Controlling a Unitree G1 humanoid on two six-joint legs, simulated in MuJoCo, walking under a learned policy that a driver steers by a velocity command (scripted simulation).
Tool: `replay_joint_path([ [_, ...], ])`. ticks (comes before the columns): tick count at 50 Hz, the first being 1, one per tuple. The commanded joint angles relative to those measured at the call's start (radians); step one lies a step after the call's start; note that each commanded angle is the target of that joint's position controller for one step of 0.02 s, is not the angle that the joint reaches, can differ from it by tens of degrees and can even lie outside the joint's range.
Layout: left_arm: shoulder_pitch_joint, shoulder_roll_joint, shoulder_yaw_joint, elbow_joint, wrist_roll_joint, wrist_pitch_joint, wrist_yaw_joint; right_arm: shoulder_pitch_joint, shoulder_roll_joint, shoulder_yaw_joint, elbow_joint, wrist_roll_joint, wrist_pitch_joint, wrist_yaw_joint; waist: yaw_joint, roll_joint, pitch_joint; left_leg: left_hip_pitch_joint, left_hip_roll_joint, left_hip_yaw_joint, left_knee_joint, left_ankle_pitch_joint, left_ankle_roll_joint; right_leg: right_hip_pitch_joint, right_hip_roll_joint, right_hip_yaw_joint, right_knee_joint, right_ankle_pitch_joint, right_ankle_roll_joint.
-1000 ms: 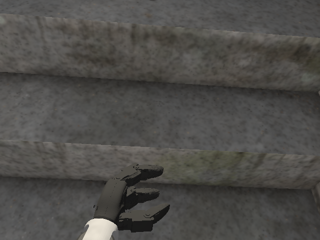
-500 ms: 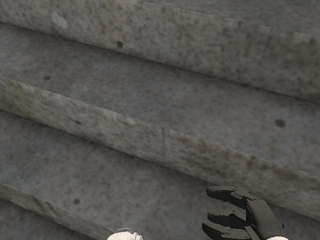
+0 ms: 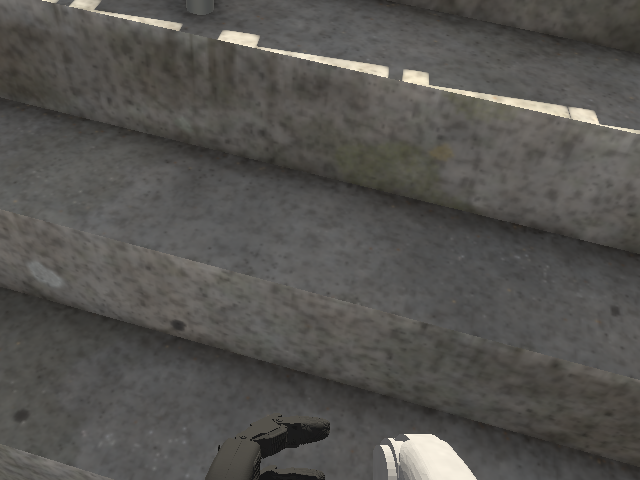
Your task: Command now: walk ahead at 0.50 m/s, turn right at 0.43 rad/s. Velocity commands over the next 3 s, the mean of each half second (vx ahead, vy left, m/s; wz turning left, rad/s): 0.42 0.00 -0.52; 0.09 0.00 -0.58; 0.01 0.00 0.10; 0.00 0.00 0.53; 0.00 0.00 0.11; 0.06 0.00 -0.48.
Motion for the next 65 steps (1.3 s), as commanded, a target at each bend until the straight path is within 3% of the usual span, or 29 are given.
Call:
replay_joint_path([
  [1,-0.012,0.119,0.043,-0.067,0.047,0.004,-0.003,0.027,-0.343,-0.059,-0.015,0.035,0.007,-0.037,0.18,0.231,-0.236,0.032,0.226,0.019,0.117,2.138,0.106,0.671,0.049,-0.12,-0.363,-0.416,-0.009],
  [3,0.109,0.217,0.087,-0.003,0.04,0.028,-0.022,-0.037,-0.355,-0.078,-0.074,0.039,0.01,-0.042,0.19,0.287,-0.202,0.264,0.273,-0.01,0.431,2.373,0.164,0.691,0.12,-0.068,-0.748,-0.719,-0.036],
  [4,0.283,0.271,0.118,0.041,0.057,0.049,-0.025,-0.107,-0.368,-0.095,-0.14,-0.005,-0.017,-0.033,0.263,0.244,-0.203,0.025,0.285,-0.084,0.647,2.25,0.158,0.964,0.07,0.2,-0.855,-0.62,-0.092],
  [6,0.446,0.387,0.173,0.122,0.116,0.094,0.028,-0.356,-0.19,-0.083,-0.28,-0.022,-0.085,0.069,0.259,-0.266,-0.159,-0.726,-0.171,-0.265,1.59,0.21,0.071,1.269,-0.244,1.207,-1.689,-0.544,-0.32],
  [7,0.469,0.206,0.112,0.203,0.131,0.069,0.035,-0.389,-0.114,-0.069,-0.348,-0.016,-0.117,0.124,0.18,-0.172,-0.024,-1.001,-0.154,-0.445,2.06,0.103,0.098,1.179,-0.289,1.297,-1.714,-0.686,-0.263],
  [9,0.424,0.098,0.086,0.277,0.056,0.009,0.005,-0.509,-0.018,-0.014,-0.508,0.001,-0.133,0.127,0.045,0.019,0.241,-1.278,-0.107,-0.395,2.297,0.061,0.134,0.963,-0.233,0.898,-1.557,-0.482,-0.139],
  [11,0.307,0.046,0.076,0.288,0.056,0.0,-0.027,-0.353,0.026,0.033,-0.519,-0.009,-0.123,0.103,-0.088,0.084,0.237,-1.286,-0.047,-0.349,2.219,0.097,0.136,0.876,-0.109,0.536,-1.491,-0.246,-0.001],
  [13,0.183,0.11,0.092,0.247,0.043,0.005,-0.043,-0.341,-0.051,0.033,-0.561,0.002,-0.11,0.082,-0.159,0.071,0.221,-1.132,-0.017,-0.26,2.009,0.147,0.11,0.677,-0.064,0.343,-1.565,-0.082,0.029],
  [16,0.376,0.187,0.11,0.297,0.032,-0.012,-0.005,-0.466,-0.011,0.055,-0.593,-0.021,-0.092,0.043,-0.078,-0.04,0.115,-1.118,-0.007,-0.107,1.948,0.197,0.035,0.754,-0.054,0.352,-1.577,0.078,-0.025],
  [19,0.695,0.215,0.144,0.345,0.023,0.057,0.04,-0.699,0.041,0.077,-0.689,-0.025,-0.115,0.041,0.107,-0.09,0.066,-1.423,0.001,-0.1,1.753,0.027,-0.006,1.223,-0.094,0.508,-1.57,0.254,-0.001],
  [21,0.71,0.272,0.191,0.286,0.001,0.09,0.098,-0.926,0.078,0.105,-0.808,-0.036,-0.111,0.053,0.113,-0.121,-0.004,-1.004,-0.019,-0.067,1.234,-0.243,-0.011,1.1,-0.121,0.431,-1.746,0.459,0.03],
  [22,0.711,0.284,0.196,0.288,0.032,0.085,0.107,-0.827,0.057,0.067,-0.8,-0.026,-0.09,0.028,0.039,-0.177,-0.138,-0.642,-0.071,-0.05,1.171,-0.336,0.008,1.049,-0.129,0.416,-1.702,0.852,0.017],
  [24,0.394,0.424,0.237,0.179,0.034,0.01,0.081,-0.243,-0.248,-0.09,-0.607,0.012,-0.075,-0.011,-0.211,-0.349,-0.385,-0.265,-0.054,-0.248,1.061,-0.211,0.085,1.236,-0.163,0.427,-1.342,1.767,-0.027],
  [25,0.318,0.423,0.247,0.125,0.025,-0.028,0.052,-0.03,-0.385,-0.139,-0.54,-0.037,-0.07,-0.015,-0.231,-0.03,-0.583,0.055,0.133,-0.576,0.908,0.197,0.192,1.078,-0.097,0.369,-1.057,1.549,-0.008],
  [26,0.323,0.298,0.211,0.085,0.03,-0.054,0.022,0.01,-0.433,-0.166,-0.528,-0.062,-0.038,-0.036,-0.218,0.453,-0.634,0.273,0.354,-1.077,0.432,0.349,0.353,0.759,0.102,0.349,-0.56,0.218,0.077],
  [27,0.311,0.282,0.222,0.076,0.024,-0.047,-0.021,-0.166,-0.317,-0.15,-0.54,-0.057,-0.018,-0.064,-0.125,0.394,-0.591,0.111,0.371,-1.272,0.309,-0.082,0.337,0.675,0.114,0.473,-0.083,-0.157,0.132],
  [28,0.221,0.248,0.214,-0.006,0.007,-0.012,-0.04,-0.324,-0.186,-0.119,-0.528,-0.012,0.009,-0.068,-0.036,0.248,-0.354,-0.15,0.316,-1.034,0.366,-0.496,0.249,0.543,0.05,0.432,0.025,-0.176,0.126],
  [29,0.219,0.209,0.193,-0.079,0.042,0.026,-0.033,-0.44,-0.085,-0.093,-0.483,0.008,0.022,-0.073,0.057,0.088,-0.076,-0.431,0.275,-0.809,0.429,-0.631,0.175,0.489,0.004,0.37,0.019,-0.163,0.118],
  [31,0.323,0.186,0.178,-0.062,0.028,0.066,-0.004,-0.512,-0.041,-0.086,-0.42,0.004,0.029,-0.058,0.168,-0.071,0.116,-0.744,0.209,-0.483,0.519,-0.501,0.065,0.599,-0.035,0.309,0.0,-0.116,0.116],
  [33,0.379,0.127,0.148,-0.051,0.006,0.066,0.012,-0.486,-0.053,-0.085,-0.381,-0.005,0.021,-0.039,0.182,-0.02,0.169,-0.779,0.233,-0.355,0.462,-0.375,0.076,0.576,-0.018,0.285,0.124,-0.047,0.097],
  [41,0.09,0.177,0.136,-0.216,-0.005,0.112,0.066,-0.298,-0.292,-0.165,-0.432,0.017,0.078,-0.087,0.057,0.205,0.039,-0.405,0.247,-0.133,0.314,-0.085,0.066,0.626,-0.158,0.139,-0.729,-0.241,0.2],
  [44,0.209,0.255,0.188,-0.154,-0.01,0.128,0.058,-0.291,-0.328,-0.18,-0.446,0.031,0.065,-0.077,0.063,0.16,-0.046,-0.422,0.303,-0.127,0.311,-0.25,0.057,1.039,-0.072,0.02,-0.972,-0.287,0.149],
  [46,0.35,0.328,0.236,-0.121,0.046,0.131,0.051,-0.334,-0.225,-0.153,-0.409,0.047,0.065,-0.052,0.137,0.02,0.031,-0.433,0.181,-0.064,0.642,-0.248,-0.022,1.12,-0.081,0.185,-1.307,-0.245,0.077],
  [47,0.395,0.436,0.26,-0.129,0.079,0.132,0.041,-0.371,-0.191,-0.142,-0.444,0.02,0.064,-0.038,0.121,-0.236,0.08,-0.681,0.081,-0.045,1.017,-0.364,-0.089,1.212,-0.237,0.503,-1.391,0.053,0.02],
  [49,0.271,0.465,0.241,-0.235,0.103,0.08,0.042,-0.298,-0.152,-0.146,-0.478,0.033,0.042,-0.038,0.084,-0.235,-0.152,-0.823,-0.029,-0.322,1.602,-0.265,-0.154,1.254,-0.438,0.995,-1.624,-0.159,-0.156],
  [52,0.185,0.324,0.189,-0.216,0.044,0.101,0.081,-0.38,-0.127,-0.121,-0.554,0.018,0.033,-0.055,0.033,-0.138,0.02,-0.916,-0.024,-0.335,1.65,0.002,-0.139,1.15,-0.274,0.666,-1.517,-0.339,-0.047],
  [55,0.201,0.199,0.135,-0.226,0.07,0.087,0.094,-0.276,-0.11,-0.105,-0.522,0.033,0.034,-0.054,0.025,-0.07,-0.023,-0.821,-0.019,-0.33,1.617,0.14,-0.125,1.13,-0.236,0.514,-1.481,-0.256,-0.026],
  [60,0.244,0.149,0.109,-0.159,0.088,0.045,0.081,-0.197,-0.077,-0.1,-0.439,0.043,0.059,-0.049,0.031,-0.09,0.033,-0.635,-0.065,-0.409,1.473,0.156,-0.139,1.014,-0.263,0.39,-1.518,-0.199,-0.059],
  [65,0.228,0.207,0.149,-0.096,0.075,0.042,0.086,-0.33,-0.12,-0.115,-0.427,0.039,0.093,-0.04,0.089,-0.159,0.099,-0.387,-0.053,-0.188,0.74,-0.19,-0.131,1.01,-0.268,0.302,-1.578,-0.257,-0.048],
])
